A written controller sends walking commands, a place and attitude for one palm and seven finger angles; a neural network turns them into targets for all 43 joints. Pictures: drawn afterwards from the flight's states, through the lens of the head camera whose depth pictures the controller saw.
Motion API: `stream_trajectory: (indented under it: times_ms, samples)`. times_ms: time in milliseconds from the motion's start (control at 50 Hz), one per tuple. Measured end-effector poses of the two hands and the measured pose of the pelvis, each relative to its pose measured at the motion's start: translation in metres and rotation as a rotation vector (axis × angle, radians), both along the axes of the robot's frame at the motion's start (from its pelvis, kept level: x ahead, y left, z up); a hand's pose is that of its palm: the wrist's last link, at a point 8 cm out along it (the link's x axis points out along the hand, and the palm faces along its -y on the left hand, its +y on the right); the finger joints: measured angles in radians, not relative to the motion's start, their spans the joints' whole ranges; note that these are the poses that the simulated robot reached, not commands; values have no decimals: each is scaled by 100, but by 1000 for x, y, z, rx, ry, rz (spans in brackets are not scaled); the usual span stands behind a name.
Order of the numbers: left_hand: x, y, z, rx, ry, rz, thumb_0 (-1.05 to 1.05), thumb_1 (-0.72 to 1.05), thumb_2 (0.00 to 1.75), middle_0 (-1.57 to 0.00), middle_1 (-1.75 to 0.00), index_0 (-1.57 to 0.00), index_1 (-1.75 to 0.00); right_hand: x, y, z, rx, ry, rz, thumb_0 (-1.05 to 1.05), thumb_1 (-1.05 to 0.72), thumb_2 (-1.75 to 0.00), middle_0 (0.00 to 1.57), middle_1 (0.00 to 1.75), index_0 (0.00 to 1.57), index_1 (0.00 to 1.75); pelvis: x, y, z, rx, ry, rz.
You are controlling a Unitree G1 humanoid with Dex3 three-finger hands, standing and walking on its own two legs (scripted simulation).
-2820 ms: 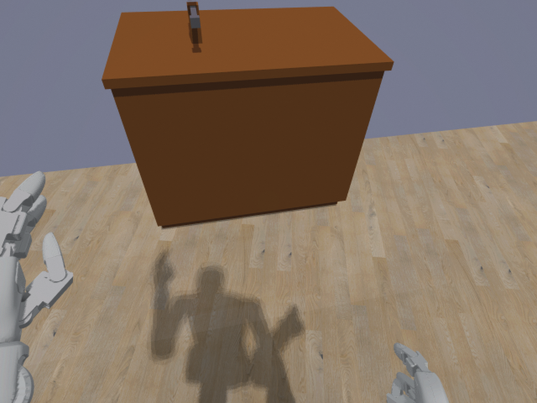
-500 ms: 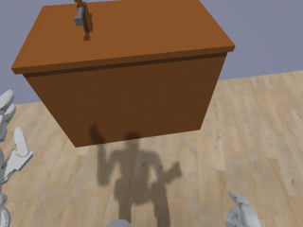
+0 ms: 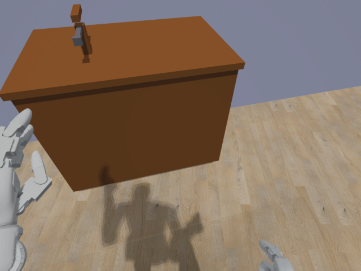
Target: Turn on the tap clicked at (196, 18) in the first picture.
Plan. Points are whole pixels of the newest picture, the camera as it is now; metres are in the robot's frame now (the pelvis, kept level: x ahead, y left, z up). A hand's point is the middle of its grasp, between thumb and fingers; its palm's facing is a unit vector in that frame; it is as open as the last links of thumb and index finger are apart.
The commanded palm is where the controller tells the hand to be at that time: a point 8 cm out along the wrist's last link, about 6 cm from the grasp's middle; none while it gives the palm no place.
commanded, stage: take the last steps up to it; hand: left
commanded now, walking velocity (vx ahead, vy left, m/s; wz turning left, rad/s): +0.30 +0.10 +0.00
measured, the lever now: (77, 40) +0.81 +0.42 +0.15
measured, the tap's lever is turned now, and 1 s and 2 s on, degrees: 0 0 0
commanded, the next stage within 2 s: come to a stop and stand still in 1.98 s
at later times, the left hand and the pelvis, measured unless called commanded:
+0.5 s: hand (57, 166) +0.24 +0.22 +0.18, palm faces +0.40 -0.80 -0.45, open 7.4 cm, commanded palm +0.19 +0.27 +0.19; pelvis +0.02 -0.01 +0.00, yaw +0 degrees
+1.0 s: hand (59, 115) +0.36 +0.27 +0.19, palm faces +0.40 -0.83 -0.38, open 7.4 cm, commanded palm +0.30 +0.31 +0.19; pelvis +0.13 +0.03 +0.00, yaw -1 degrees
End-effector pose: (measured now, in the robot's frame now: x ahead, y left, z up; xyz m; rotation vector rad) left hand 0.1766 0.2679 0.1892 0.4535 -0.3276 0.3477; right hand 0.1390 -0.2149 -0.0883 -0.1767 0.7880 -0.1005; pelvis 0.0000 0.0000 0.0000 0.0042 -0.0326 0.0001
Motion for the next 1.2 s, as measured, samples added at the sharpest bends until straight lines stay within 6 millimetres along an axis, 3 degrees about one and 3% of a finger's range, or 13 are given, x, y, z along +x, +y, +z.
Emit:
stream_trajectory:
  times_ms: [160, 300, 420, 520, 740, 860, 940, 1080, 1200]
  samples:
    - [-15, 23, 8, 31, -26, 25, 2, 88, 90, -21, -30, -22, -30, -18, -15, 9, -98, 40, -36, 2, -91, -90, 20, 30, 20, 29, -2, 13, 4, 5, 8, 9]
    - [-2, 37, 3, 23, 4, 64, 2, 89, 90, -20, -30, -21, -30, -12, -5, 12, -59, -5, -74, 2, -91, -90, 20, 30, 20, 29, 3, 18, 9, -9, -2, 11]
    - [12, 11, 6, 57, 41, 38, 2, 89, 90, -20, -30, -21, -30, 5, 2, 3, 8, -17, -45, 2, -91, -90, 20, 30, 20, 29, 17, 3, 7, -8, 10, -13]
    - [31, -7, 5, 77, 19, 19, 2, 89, 90, -21, -30, -21, -30, 25, -11, -15, 23, 20, -19, 2, -91, -90, 20, 30, 20, 30, 27, -9, -2, -1, 3, -3]
    - [64, 7, 6, 64, 82, 29, 2, 88, 90, -21, -30, -22, -30, 65, -39, 12, -90, 58, -45, 2, -91, -90, 20, 30, 20, 29, 70, -1, 14, 25, 29, 7]
    - [98, 33, 5, 47, -36, 22, 2, 88, 90, -21, -30, -22, -30, 106, -24, 16, -148, 0, -58, 2, -91, -90, 20, 30, 20, 29, 104, 24, -1, 10, 13, -6]
    - [130, 46, 3, 36, -59, 12, 2, 88, 90, -21, -30, -22, -30, 133, 4, 17, -89, -52, -73, 2, -91, -90, 19, 30, 20, 29, 118, 31, -2, 11, 6, -13]
    - [155, 28, 19, 69, -22, -53, 2, 89, 90, -20, -30, -21, -30, 158, 43, 18, 40, -68, -32, 1, -91, -90, 20, 30, 20, 29, 146, 29, 10, -12, 33, -33]
    - [174, 19, 16, 139, 23, 12, 2, 89, 90, -21, -30, -22, -30, 177, 32, -9, 71, -14, -13, 1, -90, -90, 20, 30, 21, 30, 176, 11, -1, -3, 23, -20]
